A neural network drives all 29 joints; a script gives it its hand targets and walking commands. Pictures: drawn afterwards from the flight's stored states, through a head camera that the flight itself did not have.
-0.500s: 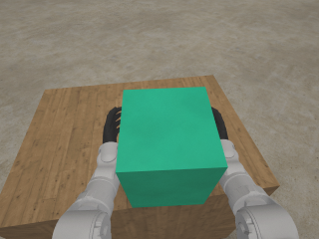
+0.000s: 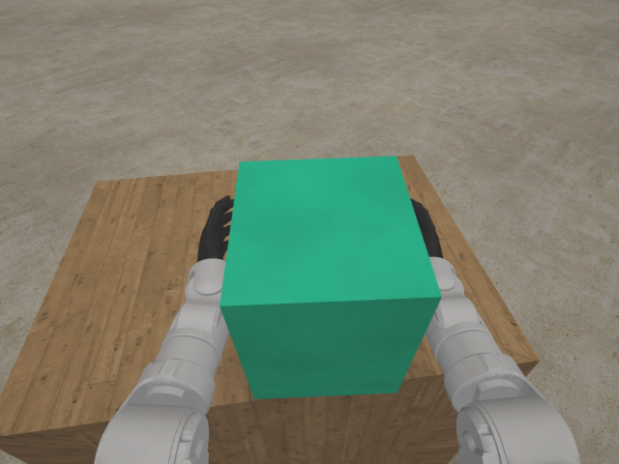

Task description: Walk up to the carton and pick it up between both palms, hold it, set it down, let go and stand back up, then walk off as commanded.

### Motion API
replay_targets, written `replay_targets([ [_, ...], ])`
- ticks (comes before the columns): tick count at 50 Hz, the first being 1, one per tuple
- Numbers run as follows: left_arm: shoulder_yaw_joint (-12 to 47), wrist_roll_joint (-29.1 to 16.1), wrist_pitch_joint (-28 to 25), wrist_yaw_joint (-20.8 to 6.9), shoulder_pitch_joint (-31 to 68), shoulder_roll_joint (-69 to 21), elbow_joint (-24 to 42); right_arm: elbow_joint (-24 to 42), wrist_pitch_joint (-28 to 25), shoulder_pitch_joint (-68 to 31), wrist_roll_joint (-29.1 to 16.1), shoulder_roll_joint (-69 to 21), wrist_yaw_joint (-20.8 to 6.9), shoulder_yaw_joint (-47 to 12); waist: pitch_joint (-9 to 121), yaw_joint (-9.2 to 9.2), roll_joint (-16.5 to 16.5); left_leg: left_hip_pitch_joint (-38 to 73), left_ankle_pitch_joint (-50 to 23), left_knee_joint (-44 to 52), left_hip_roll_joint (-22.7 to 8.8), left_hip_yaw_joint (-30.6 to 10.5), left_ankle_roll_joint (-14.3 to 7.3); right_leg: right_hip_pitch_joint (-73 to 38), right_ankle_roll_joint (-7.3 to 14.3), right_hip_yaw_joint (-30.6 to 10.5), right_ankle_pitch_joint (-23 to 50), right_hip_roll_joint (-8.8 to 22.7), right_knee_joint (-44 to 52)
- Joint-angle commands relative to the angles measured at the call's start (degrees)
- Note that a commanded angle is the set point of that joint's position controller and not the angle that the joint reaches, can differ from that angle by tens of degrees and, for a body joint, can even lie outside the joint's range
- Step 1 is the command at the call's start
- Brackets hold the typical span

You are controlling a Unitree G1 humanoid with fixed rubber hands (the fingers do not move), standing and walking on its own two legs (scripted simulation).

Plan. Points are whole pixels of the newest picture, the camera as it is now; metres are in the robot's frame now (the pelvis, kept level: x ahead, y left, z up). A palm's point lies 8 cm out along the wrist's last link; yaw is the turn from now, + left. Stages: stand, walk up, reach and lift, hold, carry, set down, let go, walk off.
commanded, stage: reach and lift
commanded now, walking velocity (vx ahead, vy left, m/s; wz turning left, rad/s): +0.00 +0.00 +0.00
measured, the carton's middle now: (322, 283) +0.35 -0.02 +0.08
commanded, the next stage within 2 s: hold in 1.64 s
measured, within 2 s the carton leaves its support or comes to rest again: neither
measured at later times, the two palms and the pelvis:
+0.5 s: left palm (188, 236) +0.37 +0.14 +0.16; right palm (420, 253) +0.36 -0.15 +0.13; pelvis -0.03 +0.00 +0.00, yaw +0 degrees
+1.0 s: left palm (165, 224) +0.37 +0.16 +0.18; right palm (403, 223) +0.38 -0.13 +0.16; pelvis -0.02 +0.00 +0.00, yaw +0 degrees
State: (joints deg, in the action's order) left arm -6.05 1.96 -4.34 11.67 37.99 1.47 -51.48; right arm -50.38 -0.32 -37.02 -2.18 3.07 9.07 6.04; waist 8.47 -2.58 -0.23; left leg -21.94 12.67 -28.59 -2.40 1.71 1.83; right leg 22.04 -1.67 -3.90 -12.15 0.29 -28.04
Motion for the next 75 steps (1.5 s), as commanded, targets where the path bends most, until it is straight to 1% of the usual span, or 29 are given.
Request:
replay_targets([
  [1,26.2,-0.1,5.5,-8.3,40.0,-46.5,22.4,31.3,0.1,-49.2,-9.2,-44.9,-7.0,-33.2,37.8,3.85,-1.1,17.2,-23.0,2.5,4.0,-2.1,1.2,-17.8,-1.2,3.2,25.6,-4.4,7.1],
  [5,23.5,1.3,11.5,-9.7,39.1,-44.2,24.8,30.3,4.7,-48.2,-10.4,-43.9,-5.8,-32.8,29.7,3.56,-0.5,17.8,-22.5,3.0,4.3,-2.3,0.9,-18.7,-1.1,2.7,24.1,-4.1,8.3],
  [6,22.5,0.9,12.6,-10.0,38.5,-43.8,25.5,33.6,5.3,-50.0,-11.3,-43.9,-5.7,-33.5,30.5,4.86,2.1,17.3,-22.1,3.2,4.5,-2.0,0.4,-20.5,-1.8,2.3,25.1,-4.3,8.3],
  [7,24.2,0.0,13.2,-10.0,40.0,-44.4,27.0,33.4,5.9,-50.4,-11.1,-43.6,-5.5,-32.4,31.4,3.13,0.3,18.3,-22.0,3.3,4.4,-2.7,1.1,-19.6,-1.5,3.0,24.7,-4.4,8.2],
  [10,23.0,0.5,16.6,-10.9,41.3,-43.6,26.8,31.9,8.2,-51.8,-10.7,-43.2,-5.3,-30.1,27.8,3.49,-0.2,17.9,-18.0,4.5,4.4,-2.6,1.0,-18.2,-1.2,3.0,18.8,-4.4,9.0],
  [12,25.9,-2.8,16.5,-10.4,46.1,-45.9,33.3,40.0,7.6,-56.9,-12.7,-44.9,-5.5,-31.8,38.4,3.5,-0.7,20.1,-23.5,2.8,4.4,-2.5,1.4,-20.2,-0.9,3.3,23.4,-4.9,8.2],
  [14,26.0,-2.6,18.2,-10.0,42.7,-46.2,30.9,40.5,8.4,-57.5,-13.0,-43.8,-5.2,-31.7,36.9,4.08,-1.0,19.2,-21.8,3.4,4.8,-2.6,1.4,-20.0,-0.9,3.1,22.2,-5.2,8.8],
  [16,26.3,-2.8,19.3,-10.0,45.0,-46.8,30.2,37.8,9.4,-58.1,-12.3,-43.0,-5.1,-29.5,35.5,2.59,-2.5,19.4,-19.4,3.4,4.6,-3.3,1.9,-16.1,-0.4,3.8,17.8,-5.4,9.1],
  [19,21.2,-1.6,21.9,-10.5,44.7,-44.7,25.0,33.1,11.1,-61.0,-11.6,-41.9,-5.9,-26.6,27.1,4.74,-0.3,17.3,-9.8,5.7,4.4,-2.3,0.0,-13.1,-0.1,3.0,7.2,-4.9,11.3],
  [20,20.9,-1.1,22.7,-10.8,45.8,-45.1,23.9,31.9,11.1,-60.9,-11.4,-41.3,-6.1,-25.0,26.2,4.03,-1.7,15.9,-7.9,6.3,4.4,-2.1,0.1,-13.3,0.4,3.0,5.7,-4.5,11.3],
  [22,20.6,-2.4,23.4,-10.3,46.3,-45.7,24.4,36.6,11.1,-67.4,-12.0,-43.0,-6.4,-26.4,29.5,6.15,0.3,14.5,-7.1,6.3,4.1,-1.8,-1.0,-13.9,0.3,3.1,4.7,-4.9,10.7],
  [25,20.7,-2.1,25.2,-9.8,46.5,-47.0,21.8,36.5,11.3,-70.9,-12.6,-41.7,-7.1,-24.8,29.1,5.5,-1.7,14.6,-4.2,7.1,4.1,-2.3,-0.9,-11.9,0.5,3.6,1.5,-4.7,11.0],
  [26,18.7,-1.1,25.8,-9.7,44.6,-47.0,20.8,38.1,11.6,-73.2,-13.2,-42.8,-7.4,-25.8,28.4,7.75,0.1,13.7,-4.2,7.3,3.8,-2.0,-1.8,-12.5,0.5,3.2,0.1,-4.8,11.2],
  [28,16.3,-0.8,26.7,-10.0,45.9,-45.1,19.2,35.9,12.5,-73.5,-12.0,-43.3,-7.4,-23.8,25.0,7.37,3.1,11.8,-0.3,8.4,3.9,-1.5,-2.5,-13.0,0.1,3.1,-3.2,-4.4,11.8],
  [30,17.0,-1.0,26.7,-10.1,48.1,-46.0,19.5,36.9,11.9,-76.0,-12.2,-42.7,-7.9,-23.5,29.2,7.09,0.1,11.3,1.6,8.6,4.1,-1.4,-2.2,-12.7,0.4,3.0,-5.0,-4.0,12.0],
  [33,18.8,-2.1,28.2,-10.2,46.5,-46.3,19.0,35.1,12.9,-74.1,-12.3,-41.1,-7.1,-21.9,28.5,4.98,-0.6,14.4,-3.4,7.7,3.9,-2.1,-1.5,-12.3,0.8,3.7,0.2,-4.9,11.8],
  [35,17.1,-1.5,28.1,-10.5,47.4,-45.2,21.0,32.9,13.7,-72.0,-12.4,-40.8,-6.9,-21.7,28.5,5.19,1.3,15.9,-3.9,7.7,3.7,-2.0,-1.7,-13.2,0.6,3.8,0.1,-5.2,12.0],
  [39,20.4,-2.8,29.2,-10.9,47.5,-45.8,24.8,33.8,14.8,-69.6,-13.9,-40.0,-5.8,-22.8,29.3,3.49,-1.9,18.1,-9.7,6.4,4.2,-2.5,-0.6,-15.7,0.4,3.9,5.6,-5.5,11.9],
  [47,27.5,-7.2,30.9,-9.4,45.5,-47.5,38.4,48.8,16.7,-67.4,-20.0,-40.9,-3.8,-30.0,41.2,3.65,-2.8,24.0,-25.2,1.8,4.9,-3.8,0.8,-19.8,-0.2,3.9,19.8,-7.0,10.0],
  [53,23.5,-5.2,33.1,-10.8,48.2,-42.9,39.2,40.5,20.8,-62.6,-18.1,-39.5,-3.7,-28.2,32.9,2.38,-0.7,21.8,-17.5,4.2,4.7,-3.7,-0.8,-20.1,-0.1,3.4,13.4,-6.2,10.7],
  [55,24.8,-5.8,34.0,-10.8,44.9,-43.3,36.8,44.9,20.7,-66.2,-18.2,-39.3,-3.7,-28.4,34.4,3.06,-1.7,21.0,-17.8,4.2,4.7,-3.7,-0.4,-20.3,0.0,3.7,14.7,-6.1,10.5],
  [58,26.1,-7.3,34.3,-10.9,45.2,-43.8,42.1,48.2,21.0,-65.2,-20.7,-40.7,-2.9,-30.4,38.4,2.81,-1.3,22.5,-24.2,2.5,4.9,-3.9,-0.1,-24.1,-0.4,3.3,22.5,-6.5,9.0],
  [60,24.9,-6.8,34.8,-10.7,48.9,-43.6,38.8,45.1,22.0,-66.7,-19.0,-39.2,-3.2,-27.6,35.6,2.63,-2.3,21.6,-17.9,4.1,4.8,-4.0,-0.2,-19.3,-0.1,3.6,13.6,-6.3,10.4],
  [61,26.0,-7.3,35.1,-10.7,47.6,-44.5,40.7,45.9,21.9,-65.8,-19.8,-39.9,-3.1,-28.3,35.8,1.75,-2.7,22.0,-19.7,3.4,4.8,-4.4,0.2,-20.3,0.2,3.6,16.1,-6.4,9.7],
  [63,25.8,-7.3,35.0,-10.3,50.0,-43.7,41.7,45.8,22.3,-66.3,-20.0,-40.2,-3.6,-28.7,36.9,3.04,-3.5,22.3,-19.4,3.4,4.8,-4.3,0.2,-19.4,0.2,3.6,14.8,-6.3,10.2],
  [64,27.5,-8.4,34.8,-9.9,51.5,-44.6,44.4,46.4,22.2,-66.2,-20.0,-40.3,-3.6,-28.4,38.3,1.64,-3.7,23.1,-19.7,3.3,4.4,-4.6,0.5,-18.9,0.3,3.6,15.3,-6.7,9.7],
  [66,25.0,-7.1,35.5,-10.3,51.1,-43.4,39.3,40.9,22.7,-66.0,-18.2,-38.5,-3.9,-25.9,33.9,1.17,-3.7,21.2,-14.3,4.5,4.4,-4.2,0.3,-17.2,0.4,3.6,10.4,-6.1,10.9],
  [74,19.0,-4.1,36.1,-12.1,50.3,-42.3,30.9,40.6,21.9,-73.5,-16.3,-40.0,-4.6,-24.4,30.4,3.24,0.6,16.4,-5.3,6.9,4.4,-2.9,-2.4,-18.8,0.4,3.4,3.2,-5.2,11.4],
  [75,20.5,-5.0,36.1,-12.0,51.3,-43.2,31.8,38.8,22.1,-72.3,-15.8,-38.9,-4.5,-22.7,29.4,1.24,-0.8,16.5,-4.6,7.2,4.4,-3.0,-1.6,-18.0,0.6,3.6,3.4,-5.4,11.4],
])
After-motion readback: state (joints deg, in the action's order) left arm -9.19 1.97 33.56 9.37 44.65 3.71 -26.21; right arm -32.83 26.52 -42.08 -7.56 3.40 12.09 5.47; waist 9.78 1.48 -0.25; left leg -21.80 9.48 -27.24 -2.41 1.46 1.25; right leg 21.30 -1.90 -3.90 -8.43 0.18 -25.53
